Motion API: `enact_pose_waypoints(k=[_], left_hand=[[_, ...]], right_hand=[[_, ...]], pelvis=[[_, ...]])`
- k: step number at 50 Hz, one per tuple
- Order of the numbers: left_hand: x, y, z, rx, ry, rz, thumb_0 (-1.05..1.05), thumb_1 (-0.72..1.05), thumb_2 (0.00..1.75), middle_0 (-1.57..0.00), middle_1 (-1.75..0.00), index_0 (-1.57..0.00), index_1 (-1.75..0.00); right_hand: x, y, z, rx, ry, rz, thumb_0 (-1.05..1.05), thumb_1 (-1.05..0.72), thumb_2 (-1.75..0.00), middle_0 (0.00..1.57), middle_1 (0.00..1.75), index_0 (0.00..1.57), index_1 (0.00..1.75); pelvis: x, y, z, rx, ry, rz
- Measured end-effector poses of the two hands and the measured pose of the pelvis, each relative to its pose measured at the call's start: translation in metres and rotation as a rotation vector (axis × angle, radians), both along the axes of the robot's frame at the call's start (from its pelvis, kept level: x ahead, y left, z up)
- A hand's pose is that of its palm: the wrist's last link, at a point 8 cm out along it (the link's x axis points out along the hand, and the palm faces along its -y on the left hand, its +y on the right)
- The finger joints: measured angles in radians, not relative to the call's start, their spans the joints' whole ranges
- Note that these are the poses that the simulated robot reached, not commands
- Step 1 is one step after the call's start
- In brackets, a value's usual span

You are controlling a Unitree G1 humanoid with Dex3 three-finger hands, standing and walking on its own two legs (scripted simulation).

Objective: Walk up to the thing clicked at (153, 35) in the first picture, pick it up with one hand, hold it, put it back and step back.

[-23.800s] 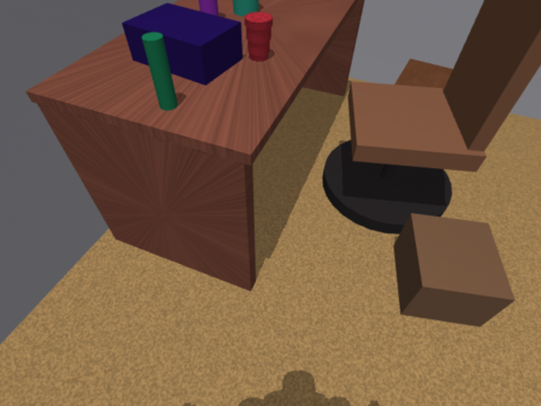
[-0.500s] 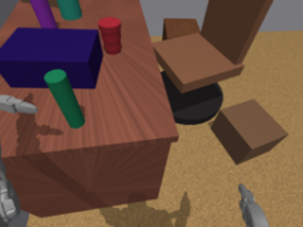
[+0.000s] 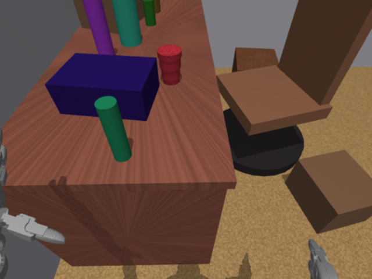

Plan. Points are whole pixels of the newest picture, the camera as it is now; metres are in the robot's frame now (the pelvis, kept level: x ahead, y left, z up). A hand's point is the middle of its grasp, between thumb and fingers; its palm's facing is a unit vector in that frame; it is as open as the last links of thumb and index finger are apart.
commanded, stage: sink last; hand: left
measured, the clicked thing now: (115, 132) +0.45 +0.20 +0.07
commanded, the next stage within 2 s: home in 0.52 s
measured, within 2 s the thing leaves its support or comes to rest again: neither
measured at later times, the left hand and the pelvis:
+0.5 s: hand (12, 243) +0.16 +0.26 +0.14, palm faces +0.39 -0.80 -0.46, open 17.4 cm; pelvis -0.03 -0.02 +0.00, yaw +1 degrees
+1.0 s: hand out of the picture +0.14 +0.20 +0.00, palm faces +0.18 -0.95 -0.25, open 17.5 cm; pelvis -0.02 +0.00 +0.00, yaw +1 degrees
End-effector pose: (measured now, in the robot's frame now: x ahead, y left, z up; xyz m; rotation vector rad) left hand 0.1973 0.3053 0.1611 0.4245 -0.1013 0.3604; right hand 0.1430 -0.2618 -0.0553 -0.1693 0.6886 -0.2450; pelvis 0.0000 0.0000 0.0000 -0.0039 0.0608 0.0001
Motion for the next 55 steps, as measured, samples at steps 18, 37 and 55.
enact_pose_waypoints(k=[18, 37, 55], left_hand=[[-0.079, -0.036, -0.004, 0.038, 0.034, -0.020, -0.01, -0.54, 0.03, -0.06, -0.06, -0.06, -0.05], [-0.078, -0.039, -0.033, -0.031, 0.072, -0.056, -0.02, -0.54, 0.06, -0.06, -0.07, -0.07, -0.06], [-0.090, -0.067, -0.185, -0.331, 0.599, -0.051, -0.02, -0.56, 0.05, -0.05, -0.06, -0.05, -0.05]], right_hand=[[-0.012, -0.006, -0.001, 0.007, -0.068, 0.021, -0.01, 0.52, -0.06, 0.06, 0.06, 0.06, 0.06], [-0.023, -0.006, -0.001, -0.019, -0.066, 0.024, -0.02, 0.40, -0.14, 0.08, 0.09, 0.08, 0.09], [-0.007, 0.035, -0.009, 0.016, -0.017, 0.089, 0.00, -0.60, -0.74, 0.18, 0.26, 0.18, 0.25]], pelvis=[[-0.020, -0.014, -0.002, 0.017, -0.044, 0.021], [-0.027, -0.008, 0.001, 0.016, -0.054, 0.006], [-0.020, 0.001, -0.001, 0.007, -0.010, 0.009]])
